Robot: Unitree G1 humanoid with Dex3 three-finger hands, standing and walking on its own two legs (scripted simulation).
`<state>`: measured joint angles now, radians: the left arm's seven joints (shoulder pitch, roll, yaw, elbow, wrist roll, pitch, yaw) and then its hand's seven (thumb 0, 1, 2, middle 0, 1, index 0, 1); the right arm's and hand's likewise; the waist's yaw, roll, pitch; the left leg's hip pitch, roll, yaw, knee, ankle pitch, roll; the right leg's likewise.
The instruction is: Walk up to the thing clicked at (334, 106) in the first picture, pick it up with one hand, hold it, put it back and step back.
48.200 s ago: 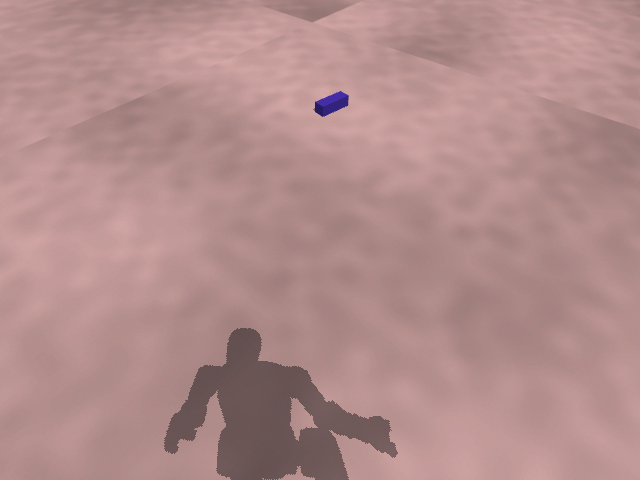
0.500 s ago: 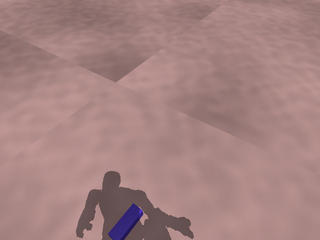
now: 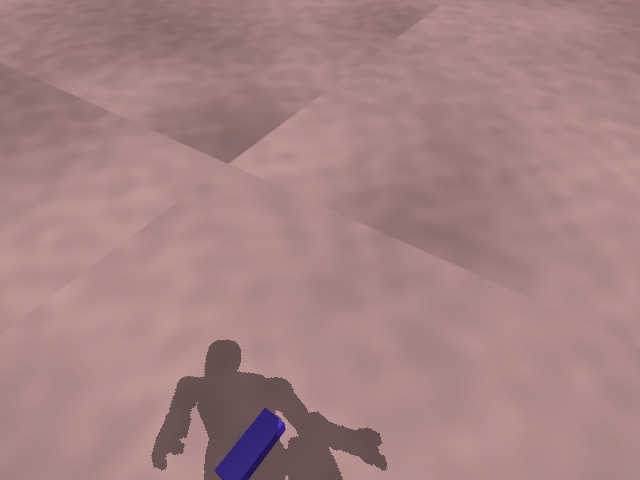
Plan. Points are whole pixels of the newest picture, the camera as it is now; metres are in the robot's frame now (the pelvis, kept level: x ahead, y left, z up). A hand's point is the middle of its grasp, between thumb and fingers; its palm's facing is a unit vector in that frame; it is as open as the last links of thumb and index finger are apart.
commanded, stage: stand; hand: left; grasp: from above
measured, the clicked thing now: (252, 448) +0.38 +0.22 -0.75
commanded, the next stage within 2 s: step back in 0.78 s
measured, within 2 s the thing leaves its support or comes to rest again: neither
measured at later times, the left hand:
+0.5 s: hand out of the picture +0.07 +0.24 -0.16, palm faces +0.00 -0.94 -0.33, open 7.4 cm
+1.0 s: hand out of the picture +0.08 +0.27 -0.17, palm faces -0.02 -0.92 -0.39, open 7.4 cm
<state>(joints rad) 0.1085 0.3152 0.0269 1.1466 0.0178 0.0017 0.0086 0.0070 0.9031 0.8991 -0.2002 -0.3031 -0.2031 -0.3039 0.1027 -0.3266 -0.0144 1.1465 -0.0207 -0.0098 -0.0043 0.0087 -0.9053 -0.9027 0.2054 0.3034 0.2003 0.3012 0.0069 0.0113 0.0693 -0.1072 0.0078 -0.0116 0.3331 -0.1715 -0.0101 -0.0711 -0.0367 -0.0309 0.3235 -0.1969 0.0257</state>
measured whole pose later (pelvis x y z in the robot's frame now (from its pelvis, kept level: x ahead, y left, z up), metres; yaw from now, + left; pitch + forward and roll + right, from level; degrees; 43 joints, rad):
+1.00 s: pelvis -0.03 +0.00 -0.02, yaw +0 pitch -2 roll +0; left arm 0.06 0.38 0.05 0.98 0.00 0.04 0.01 0.01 0.90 0.90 -0.20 -0.30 -0.20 -0.30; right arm 0.06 -0.40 -0.06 1.00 0.01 0.04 0.02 0.01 -0.90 -0.90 0.21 0.30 0.20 0.30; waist -0.02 0.01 0.17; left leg -0.33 0.01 -0.02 0.64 -0.25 0.02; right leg -0.27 -0.03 -0.03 0.59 -0.28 0.01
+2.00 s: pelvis -0.29 +0.03 -0.02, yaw -1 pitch -3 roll +0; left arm 0.11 0.39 0.07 0.79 0.02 0.08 0.02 0.01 0.90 0.90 -0.20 -0.30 -0.20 -0.30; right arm 0.17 -0.38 -0.04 0.88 -0.04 0.02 0.01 0.01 -0.90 -0.90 0.21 0.30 0.20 0.30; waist -0.01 -0.04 0.19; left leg -0.26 -0.03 -0.03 0.65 -0.34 0.03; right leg -0.48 0.06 0.11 0.96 -0.49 -0.01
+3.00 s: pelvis -0.65 -0.01 -0.03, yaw -6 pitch -3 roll +1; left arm 0.23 0.36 0.07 0.93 0.05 0.03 -0.01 0.01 0.90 0.90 -0.20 -0.30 -0.20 -0.30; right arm 0.15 -0.40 -0.06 0.89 -0.03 0.05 0.00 0.01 -0.90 -0.90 0.21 0.30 0.20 0.30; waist 0.03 0.03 0.11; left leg -0.48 -0.01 -0.09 0.83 -0.41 -0.01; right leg -0.22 0.03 0.03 0.67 -0.40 -0.04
